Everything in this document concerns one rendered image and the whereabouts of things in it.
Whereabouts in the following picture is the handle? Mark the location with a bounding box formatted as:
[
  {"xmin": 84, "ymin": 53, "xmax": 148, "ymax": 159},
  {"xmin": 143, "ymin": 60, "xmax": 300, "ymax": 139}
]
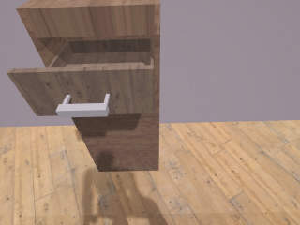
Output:
[{"xmin": 56, "ymin": 94, "xmax": 110, "ymax": 118}]

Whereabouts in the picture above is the cabinet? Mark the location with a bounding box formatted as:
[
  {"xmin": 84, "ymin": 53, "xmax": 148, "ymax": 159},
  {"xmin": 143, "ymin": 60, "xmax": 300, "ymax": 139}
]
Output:
[{"xmin": 16, "ymin": 0, "xmax": 161, "ymax": 172}]

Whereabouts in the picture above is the drawer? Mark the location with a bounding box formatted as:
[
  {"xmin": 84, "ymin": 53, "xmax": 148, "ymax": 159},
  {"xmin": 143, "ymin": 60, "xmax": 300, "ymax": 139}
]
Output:
[{"xmin": 7, "ymin": 37, "xmax": 155, "ymax": 116}]

